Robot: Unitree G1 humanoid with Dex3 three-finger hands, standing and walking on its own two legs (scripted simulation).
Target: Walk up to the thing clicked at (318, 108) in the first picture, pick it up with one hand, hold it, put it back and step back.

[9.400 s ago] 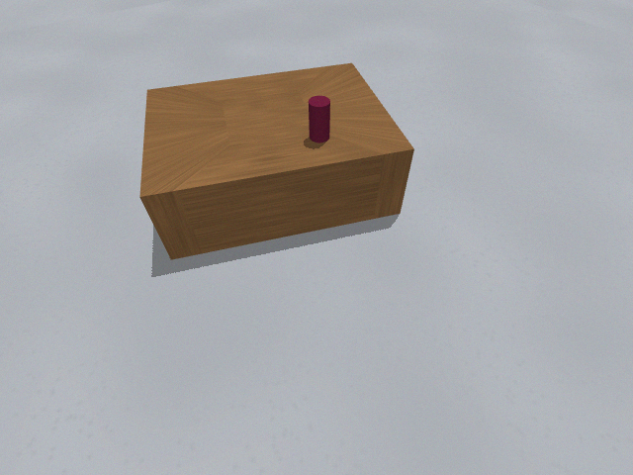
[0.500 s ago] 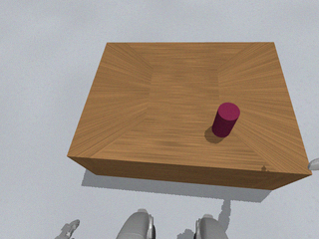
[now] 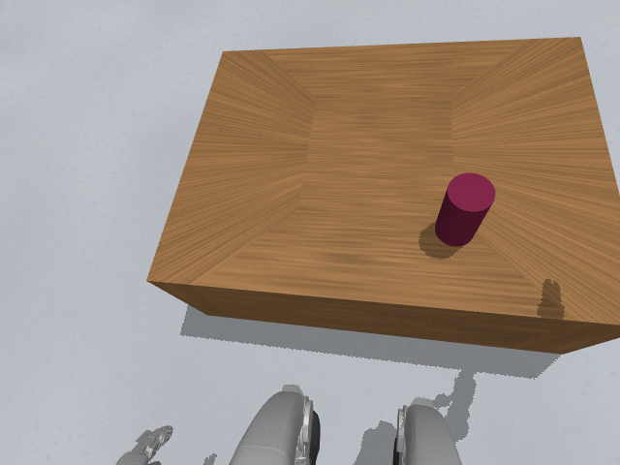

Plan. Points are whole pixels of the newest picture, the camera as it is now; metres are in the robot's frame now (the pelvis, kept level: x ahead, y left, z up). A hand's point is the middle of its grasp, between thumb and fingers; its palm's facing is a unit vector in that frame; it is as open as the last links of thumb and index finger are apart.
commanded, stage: go down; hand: right
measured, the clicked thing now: (461, 212) +0.56 -0.19 -0.25
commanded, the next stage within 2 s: approach in 0.48 s
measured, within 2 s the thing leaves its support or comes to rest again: neither
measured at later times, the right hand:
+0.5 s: hand out of the picture +0.46 -0.38 +0.05, palm faces +0.18 +0.98 -0.05, open 17.7 cm
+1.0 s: hand (600, 204) +0.48 -0.33 -0.07, palm faces +0.09 +1.00 -0.01, open 17.7 cm
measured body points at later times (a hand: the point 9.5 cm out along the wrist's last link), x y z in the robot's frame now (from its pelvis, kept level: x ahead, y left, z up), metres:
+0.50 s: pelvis -0.01 -0.01 -0.01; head +0.15 -0.06 +0.41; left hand +0.02 +0.26 -0.10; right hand +0.44 -0.43 +0.06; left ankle +0.03 +0.15 -0.66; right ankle +0.01 -0.11 -0.66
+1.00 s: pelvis -0.03 +0.00 -0.11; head +0.18 -0.06 +0.28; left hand +0.03 +0.27 -0.20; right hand +0.47 -0.39 -0.07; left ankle +0.03 +0.15 -0.66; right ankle +0.01 -0.11 -0.66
